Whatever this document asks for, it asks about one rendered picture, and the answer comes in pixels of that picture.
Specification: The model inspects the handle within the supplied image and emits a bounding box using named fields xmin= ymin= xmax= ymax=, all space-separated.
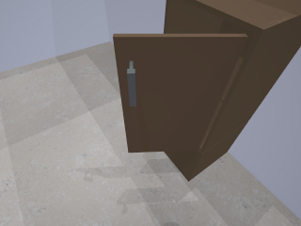
xmin=127 ymin=60 xmax=136 ymax=106

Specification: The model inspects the cupboard door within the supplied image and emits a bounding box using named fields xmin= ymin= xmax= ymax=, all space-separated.
xmin=113 ymin=33 xmax=248 ymax=153

